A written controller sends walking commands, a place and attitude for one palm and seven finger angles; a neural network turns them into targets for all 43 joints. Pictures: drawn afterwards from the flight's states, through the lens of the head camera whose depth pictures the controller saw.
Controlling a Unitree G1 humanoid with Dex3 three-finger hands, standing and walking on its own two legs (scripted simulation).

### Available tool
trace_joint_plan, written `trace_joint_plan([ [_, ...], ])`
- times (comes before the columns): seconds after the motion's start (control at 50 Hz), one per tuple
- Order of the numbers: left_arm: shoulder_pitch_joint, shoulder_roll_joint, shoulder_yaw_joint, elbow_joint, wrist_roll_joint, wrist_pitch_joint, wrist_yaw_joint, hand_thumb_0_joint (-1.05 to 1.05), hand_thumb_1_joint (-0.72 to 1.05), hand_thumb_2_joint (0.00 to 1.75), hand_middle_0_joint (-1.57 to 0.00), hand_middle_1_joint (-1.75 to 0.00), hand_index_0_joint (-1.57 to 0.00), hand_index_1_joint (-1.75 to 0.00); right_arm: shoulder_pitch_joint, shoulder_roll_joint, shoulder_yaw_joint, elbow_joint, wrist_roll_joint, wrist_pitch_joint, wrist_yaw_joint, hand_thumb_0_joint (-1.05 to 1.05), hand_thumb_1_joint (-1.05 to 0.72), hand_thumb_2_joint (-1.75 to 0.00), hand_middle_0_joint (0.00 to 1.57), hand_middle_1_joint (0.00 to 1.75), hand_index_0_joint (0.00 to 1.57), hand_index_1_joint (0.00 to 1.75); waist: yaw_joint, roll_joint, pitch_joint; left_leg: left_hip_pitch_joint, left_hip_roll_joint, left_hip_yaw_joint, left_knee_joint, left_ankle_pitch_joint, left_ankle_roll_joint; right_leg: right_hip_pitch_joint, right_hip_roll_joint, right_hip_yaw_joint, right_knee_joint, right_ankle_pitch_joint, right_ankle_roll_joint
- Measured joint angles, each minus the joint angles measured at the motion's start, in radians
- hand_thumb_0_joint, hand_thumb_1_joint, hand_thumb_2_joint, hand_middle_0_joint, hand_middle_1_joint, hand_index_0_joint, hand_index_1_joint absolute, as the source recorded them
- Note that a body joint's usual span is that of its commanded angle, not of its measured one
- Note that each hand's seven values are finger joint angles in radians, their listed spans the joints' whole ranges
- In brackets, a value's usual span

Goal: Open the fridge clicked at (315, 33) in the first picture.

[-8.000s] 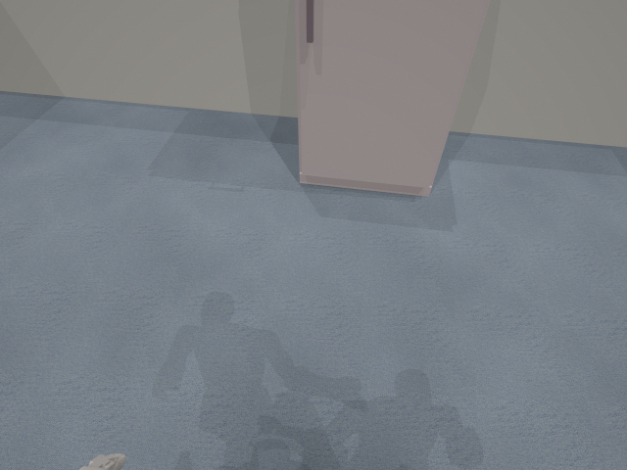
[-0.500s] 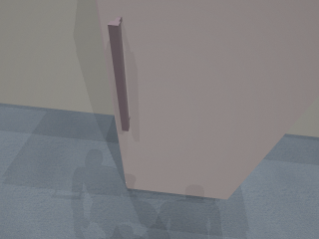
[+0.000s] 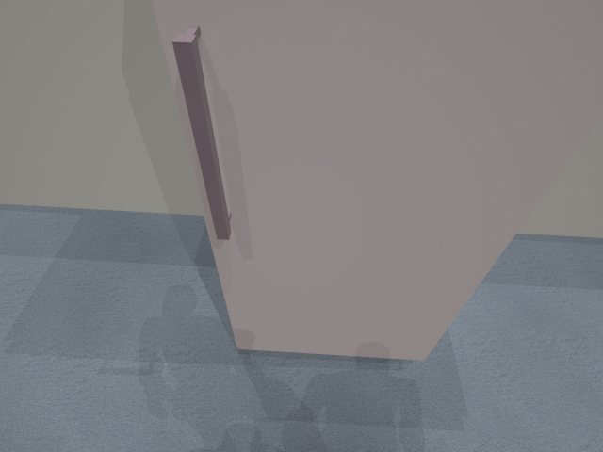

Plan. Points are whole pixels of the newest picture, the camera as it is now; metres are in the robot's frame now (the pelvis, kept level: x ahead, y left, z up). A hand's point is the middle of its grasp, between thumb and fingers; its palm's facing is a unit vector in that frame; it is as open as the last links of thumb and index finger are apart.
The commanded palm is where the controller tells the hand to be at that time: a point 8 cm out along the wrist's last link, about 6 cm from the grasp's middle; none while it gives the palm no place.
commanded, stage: come to a stop and stand still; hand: left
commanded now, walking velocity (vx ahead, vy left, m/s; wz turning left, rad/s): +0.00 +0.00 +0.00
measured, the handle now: (211, 152) +0.50 +0.17 +0.13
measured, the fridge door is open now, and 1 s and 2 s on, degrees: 0 0 0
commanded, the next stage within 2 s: look again from close up in 0.90 s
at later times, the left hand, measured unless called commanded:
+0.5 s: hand out of the picture -0.03 +0.20 -0.16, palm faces +0.03 -0.96 -0.27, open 7.4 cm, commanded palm none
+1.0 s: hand out of the picture +0.08 +0.21 -0.14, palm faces +0.04 -0.95 -0.32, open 7.4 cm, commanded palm none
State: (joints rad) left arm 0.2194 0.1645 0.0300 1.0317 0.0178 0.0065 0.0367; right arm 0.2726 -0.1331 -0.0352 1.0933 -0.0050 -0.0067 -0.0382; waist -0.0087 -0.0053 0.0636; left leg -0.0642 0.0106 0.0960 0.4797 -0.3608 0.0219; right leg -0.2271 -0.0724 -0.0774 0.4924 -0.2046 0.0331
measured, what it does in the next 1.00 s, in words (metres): stands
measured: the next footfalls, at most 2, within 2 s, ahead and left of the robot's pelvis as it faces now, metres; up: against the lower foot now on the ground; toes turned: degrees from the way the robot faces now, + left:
none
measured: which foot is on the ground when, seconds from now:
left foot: down 0.00-1.00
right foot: down 0.00-1.00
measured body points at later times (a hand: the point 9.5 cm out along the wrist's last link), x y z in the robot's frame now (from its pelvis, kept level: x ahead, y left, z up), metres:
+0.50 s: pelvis -0.02 -0.02 +0.01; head -0.01 -0.02 +0.46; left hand -0.03 +0.25 -0.14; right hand -0.03 -0.28 -0.14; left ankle -0.06 +0.09 -0.74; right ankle +0.04 -0.14 -0.74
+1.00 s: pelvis -0.03 -0.03 +0.00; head -0.05 -0.03 +0.45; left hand +0.07 +0.26 -0.11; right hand +0.09 -0.31 -0.12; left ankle -0.06 +0.09 -0.74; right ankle +0.04 -0.14 -0.74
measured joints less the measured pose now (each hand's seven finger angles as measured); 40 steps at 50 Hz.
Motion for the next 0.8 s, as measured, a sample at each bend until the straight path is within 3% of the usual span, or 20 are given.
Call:
trace_joint_plan([
  [0.5, 0.052, 0.09, -0.009, 0.085, 0.001, -0.016, -0.021, 0.01, 0.9, 0.89, -0.2, -0.3, -0.2, -0.3, 0.019, -0.113, 0.021, 0.041, -0.004, 0.003, 0.033, 0.0, -0.91, -0.9, 0.2, 0.3, 0.2, 0.3, 0.016, -0.001, -0.01, -0.018, 0.009, -0.02, -0.102, 0.1, -0.021, 0.006, 0.016, -0.026, -0.132, 0.102, -0.028],
  [0.62, 0.052, 0.108, -0.013, 0.01, 0.006, -0.007, -0.029, 0.01, 0.9, 0.89, -0.21, -0.3, -0.2, -0.3, 0.031, -0.118, 0.014, -0.064, -0.011, -0.007, 0.023, 0.01, -0.9, -0.9, 0.2, 0.3, 0.21, 0.3, -0.003, 0.004, -0.026, -0.067, 0.002, -0.035, -0.014, 0.057, -0.021, -0.051, -0.002, -0.035, -0.014, 0.037, -0.033],
  [0.8, -0.009, 0.12, -0.008, -0.054, 0.003, -0.02, -0.032, 0.01, 0.9, 0.89, -0.21, -0.3, -0.2, -0.3, -0.035, -0.145, 0.014, -0.127, -0.01, -0.01, 0.03, 0.01, -0.9, -0.9, 0.2, 0.3, 0.21, 0.3, 0.003, 0.012, -0.07, -0.063, 0.016, -0.04, 0.041, 0.019, -0.028, -0.044, 0.007, -0.039, 0.034, 0.003, -0.039],
])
